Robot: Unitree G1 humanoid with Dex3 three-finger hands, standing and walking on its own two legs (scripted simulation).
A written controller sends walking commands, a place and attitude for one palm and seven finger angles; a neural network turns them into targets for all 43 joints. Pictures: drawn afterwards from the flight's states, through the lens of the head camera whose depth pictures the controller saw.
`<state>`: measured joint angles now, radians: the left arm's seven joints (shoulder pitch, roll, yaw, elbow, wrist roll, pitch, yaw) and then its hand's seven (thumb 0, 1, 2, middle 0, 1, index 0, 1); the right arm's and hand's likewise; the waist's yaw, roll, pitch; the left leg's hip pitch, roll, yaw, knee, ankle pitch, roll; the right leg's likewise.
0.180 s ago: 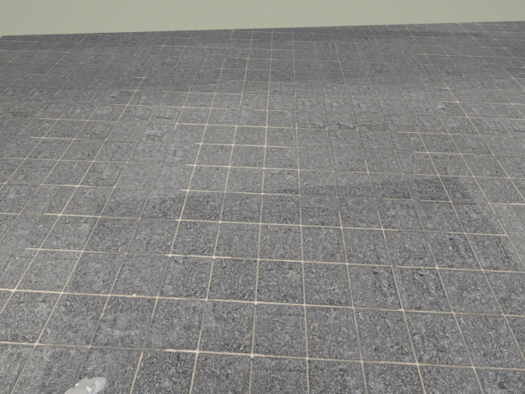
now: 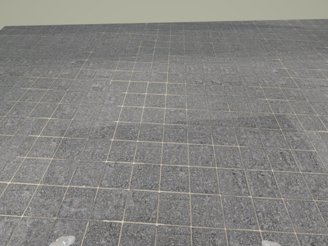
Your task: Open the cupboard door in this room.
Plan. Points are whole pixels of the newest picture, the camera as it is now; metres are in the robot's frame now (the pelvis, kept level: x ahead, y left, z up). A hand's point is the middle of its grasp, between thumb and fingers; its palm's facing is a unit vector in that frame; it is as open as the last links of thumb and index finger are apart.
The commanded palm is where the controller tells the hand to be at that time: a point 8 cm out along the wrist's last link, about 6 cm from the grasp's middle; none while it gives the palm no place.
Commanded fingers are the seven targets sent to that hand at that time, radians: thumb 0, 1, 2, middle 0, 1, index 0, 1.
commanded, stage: stand and wait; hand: left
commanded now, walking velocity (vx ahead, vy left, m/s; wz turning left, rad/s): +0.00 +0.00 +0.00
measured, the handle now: out of the picture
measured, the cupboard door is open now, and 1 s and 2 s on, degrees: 0 0 0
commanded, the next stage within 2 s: turn or walk to find it in 0.72 s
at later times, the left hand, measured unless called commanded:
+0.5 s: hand out of the picture +0.06 +0.24 -0.15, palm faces -0.03 -0.94 -0.34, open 7.4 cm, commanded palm none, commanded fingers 0.00 0.90 0.90 -0.20 -0.30 -0.20 -0.30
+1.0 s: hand out of the picture +0.05 +0.22 -0.16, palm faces +0.04 -0.95 -0.30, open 7.4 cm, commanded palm none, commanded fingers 0.00 0.90 0.90 -0.20 -0.30 -0.20 -0.30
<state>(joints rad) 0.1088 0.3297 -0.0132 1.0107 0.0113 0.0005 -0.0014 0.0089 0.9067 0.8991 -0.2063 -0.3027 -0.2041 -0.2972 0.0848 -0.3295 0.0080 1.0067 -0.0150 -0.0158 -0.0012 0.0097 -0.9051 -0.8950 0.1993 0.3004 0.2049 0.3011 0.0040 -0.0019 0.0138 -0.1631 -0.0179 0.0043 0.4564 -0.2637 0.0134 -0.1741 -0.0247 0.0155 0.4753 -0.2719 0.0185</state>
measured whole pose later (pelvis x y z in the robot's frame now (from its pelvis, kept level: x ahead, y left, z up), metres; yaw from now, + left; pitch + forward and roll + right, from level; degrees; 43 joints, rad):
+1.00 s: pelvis -0.02 -0.01 +0.00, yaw +4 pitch -1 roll +0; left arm 0.14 0.28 0.00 1.01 0.01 0.03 0.02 0.01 0.91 0.90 -0.20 -0.30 -0.20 -0.30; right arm 0.16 -0.30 0.00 1.05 -0.01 0.03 0.00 0.01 -0.91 -0.90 0.20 0.30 0.20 0.30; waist -0.01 0.01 0.04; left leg -0.27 -0.02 -0.06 0.53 -0.25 0.00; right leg -0.24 -0.02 -0.05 0.51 -0.26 0.00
